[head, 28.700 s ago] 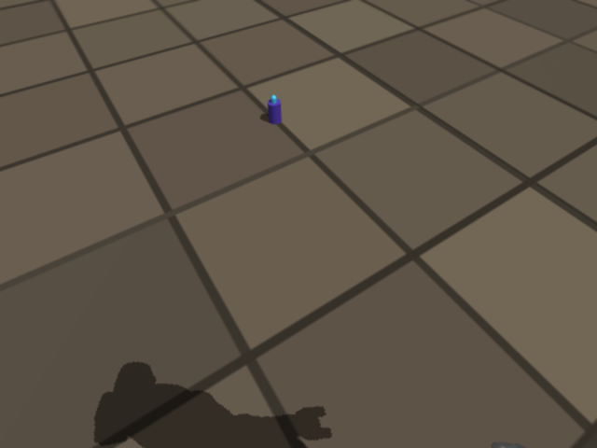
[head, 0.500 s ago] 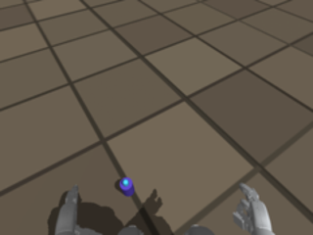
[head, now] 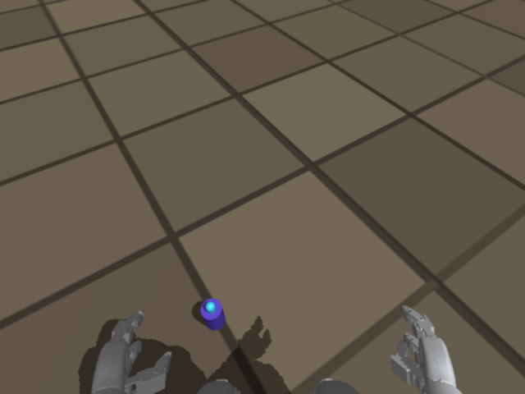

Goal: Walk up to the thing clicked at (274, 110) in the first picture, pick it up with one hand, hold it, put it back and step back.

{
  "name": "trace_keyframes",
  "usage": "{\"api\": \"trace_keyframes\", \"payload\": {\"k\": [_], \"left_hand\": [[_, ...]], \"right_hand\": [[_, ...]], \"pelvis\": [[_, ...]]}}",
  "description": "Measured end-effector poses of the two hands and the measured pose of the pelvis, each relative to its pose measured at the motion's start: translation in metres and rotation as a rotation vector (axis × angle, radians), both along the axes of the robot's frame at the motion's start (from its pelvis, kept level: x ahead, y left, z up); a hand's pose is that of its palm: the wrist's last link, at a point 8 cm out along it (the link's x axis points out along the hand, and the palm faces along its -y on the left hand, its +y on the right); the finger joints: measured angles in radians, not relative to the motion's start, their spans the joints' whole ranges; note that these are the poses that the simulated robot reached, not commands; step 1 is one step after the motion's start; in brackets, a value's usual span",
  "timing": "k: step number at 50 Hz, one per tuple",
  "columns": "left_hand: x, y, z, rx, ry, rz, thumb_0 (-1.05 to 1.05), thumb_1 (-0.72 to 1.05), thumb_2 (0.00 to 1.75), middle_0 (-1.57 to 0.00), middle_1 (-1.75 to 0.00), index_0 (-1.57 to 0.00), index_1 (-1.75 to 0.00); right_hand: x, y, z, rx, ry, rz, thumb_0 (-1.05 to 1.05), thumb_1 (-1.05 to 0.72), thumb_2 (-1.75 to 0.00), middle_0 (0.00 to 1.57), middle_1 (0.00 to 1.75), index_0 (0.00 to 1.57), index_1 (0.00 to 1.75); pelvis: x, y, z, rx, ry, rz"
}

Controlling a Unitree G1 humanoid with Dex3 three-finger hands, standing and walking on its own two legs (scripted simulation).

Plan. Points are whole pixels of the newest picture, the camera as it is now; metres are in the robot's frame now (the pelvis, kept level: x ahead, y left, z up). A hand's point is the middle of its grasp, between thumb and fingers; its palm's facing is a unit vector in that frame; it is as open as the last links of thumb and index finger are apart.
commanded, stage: stand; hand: left
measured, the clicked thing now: (212, 312) +0.45 +0.19 -0.64
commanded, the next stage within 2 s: none
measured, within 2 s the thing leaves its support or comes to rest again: neither
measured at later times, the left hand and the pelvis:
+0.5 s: hand out of the picture +0.05 +0.27 -0.11, palm faces +0.00 -0.94 -0.35, open 7.4 cm; pelvis +0.00 +0.02 +0.04, yaw +0 degrees
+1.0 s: hand out of the picture +0.03 +0.26 -0.10, palm faces +0.00 -0.93 -0.36, open 7.4 cm; pelvis -0.02 +0.01 +0.06, yaw +1 degrees
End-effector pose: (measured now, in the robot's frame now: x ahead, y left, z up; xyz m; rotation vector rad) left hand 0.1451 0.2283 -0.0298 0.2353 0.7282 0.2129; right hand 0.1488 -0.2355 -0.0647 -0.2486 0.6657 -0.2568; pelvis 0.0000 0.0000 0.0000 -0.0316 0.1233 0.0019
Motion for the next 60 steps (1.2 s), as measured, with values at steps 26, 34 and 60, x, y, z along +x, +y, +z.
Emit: {"api": "trace_keyframes", "payload": {"k": [26,34,60], "left_hand": [[-0.102,0.081,-0.047,0.038,0.488,0.046,0.01,0.91,0.9,-0.21,-0.3,-0.2,-0.3],[-0.114,0.08,-0.041,0.037,0.524,0.061,0.01,0.91,0.9,-0.21,-0.3,-0.2,-0.3],[-0.117,0.065,-0.036,0.038,0.557,0.064,0.01,0.91,0.9,-0.21,-0.3,-0.2,-0.3]], "right_hand": [[-0.086,-0.029,-0.009,0.004,0.546,0.005,0.01,-0.91,-0.9,0.2,0.3,0.2,0.3],[-0.089,-0.022,-0.01,0.038,0.554,0.006,0.01,-0.91,-0.9,0.2,0.3,0.2,0.3],[-0.111,-0.055,-0.008,0.033,0.619,-0.033,0.0,-0.91,-0.9,0.2,0.3,0.2,0.3]], "pelvis": [[-0.003,0.018,0.045,0.028,-0.169,0.007],[-0.007,0.018,0.052,0.036,-0.194,0.008],[-0.012,0.0,0.057,0.036,-0.188,0.007]]}}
